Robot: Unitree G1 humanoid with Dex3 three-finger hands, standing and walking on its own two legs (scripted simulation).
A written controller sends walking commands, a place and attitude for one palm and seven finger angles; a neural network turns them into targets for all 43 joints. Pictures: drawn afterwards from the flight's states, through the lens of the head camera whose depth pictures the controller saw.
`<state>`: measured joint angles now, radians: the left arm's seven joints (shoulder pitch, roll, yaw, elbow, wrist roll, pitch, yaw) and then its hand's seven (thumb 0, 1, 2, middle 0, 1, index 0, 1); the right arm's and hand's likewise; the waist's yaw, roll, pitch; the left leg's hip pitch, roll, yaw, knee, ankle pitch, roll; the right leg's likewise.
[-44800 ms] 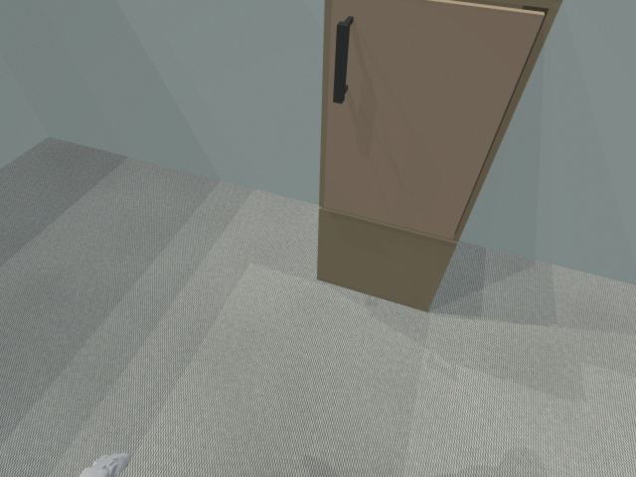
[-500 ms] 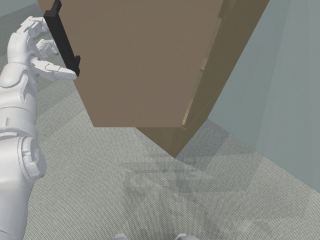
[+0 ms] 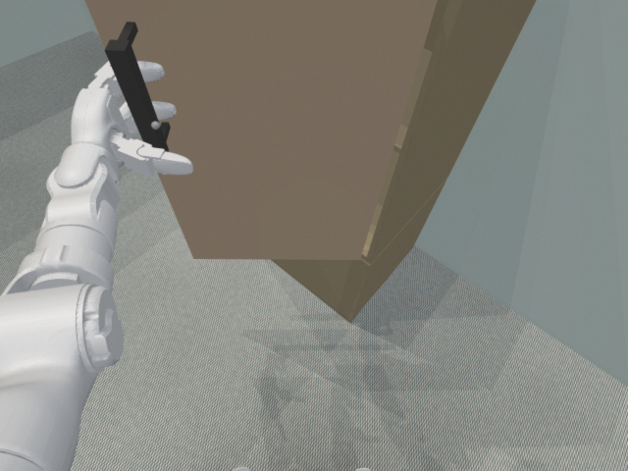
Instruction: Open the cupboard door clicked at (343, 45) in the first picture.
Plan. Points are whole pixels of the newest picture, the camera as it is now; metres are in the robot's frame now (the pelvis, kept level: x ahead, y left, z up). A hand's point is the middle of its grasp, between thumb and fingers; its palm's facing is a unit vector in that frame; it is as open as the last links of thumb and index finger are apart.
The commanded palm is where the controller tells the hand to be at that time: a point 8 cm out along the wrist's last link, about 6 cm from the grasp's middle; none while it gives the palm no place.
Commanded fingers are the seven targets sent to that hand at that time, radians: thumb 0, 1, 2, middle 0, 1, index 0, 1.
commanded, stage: slide the fingers in behind the handle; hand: left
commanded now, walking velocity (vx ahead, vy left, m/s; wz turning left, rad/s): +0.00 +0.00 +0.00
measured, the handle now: (145, 96) +0.56 +0.18 +0.15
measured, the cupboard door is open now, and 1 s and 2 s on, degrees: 41 41 67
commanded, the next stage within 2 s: close the thumb around the handle in 0.46 s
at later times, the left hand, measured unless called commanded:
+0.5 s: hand (156, 118) +0.52 +0.16 +0.15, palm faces -0.02 -1.00 +0.03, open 14.0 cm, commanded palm +0.49 +0.21 +0.15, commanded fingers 0.00 -0.50 0.30 -0.30 -1.20 -0.30 -1.20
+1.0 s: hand (151, 126) +0.51 +0.17 +0.14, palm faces -0.02 -1.00 +0.03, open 8.8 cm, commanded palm +0.49 +0.22 +0.15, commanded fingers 0.00 0.79 0.85 -0.39 -1.34 -0.39 -1.34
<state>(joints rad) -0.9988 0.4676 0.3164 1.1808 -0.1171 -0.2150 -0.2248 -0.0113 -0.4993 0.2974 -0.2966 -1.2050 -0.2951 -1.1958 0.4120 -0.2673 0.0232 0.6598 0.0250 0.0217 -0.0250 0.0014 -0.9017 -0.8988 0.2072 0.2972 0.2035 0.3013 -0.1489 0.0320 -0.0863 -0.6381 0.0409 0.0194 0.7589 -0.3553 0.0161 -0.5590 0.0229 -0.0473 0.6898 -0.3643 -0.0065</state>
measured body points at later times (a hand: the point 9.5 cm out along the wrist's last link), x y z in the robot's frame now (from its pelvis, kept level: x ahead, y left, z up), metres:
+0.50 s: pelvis -0.01 +0.00 +0.00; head +0.08 +0.01 +0.44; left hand +0.51 +0.22 +0.15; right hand -0.04 -0.27 -0.11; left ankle +0.00 +0.11 -0.71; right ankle -0.02 -0.12 -0.71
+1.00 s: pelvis +0.00 +0.01 +0.00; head +0.08 +0.02 +0.44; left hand +0.51 +0.22 +0.14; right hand +0.01 -0.26 -0.11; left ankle +0.00 +0.11 -0.71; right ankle -0.02 -0.12 -0.71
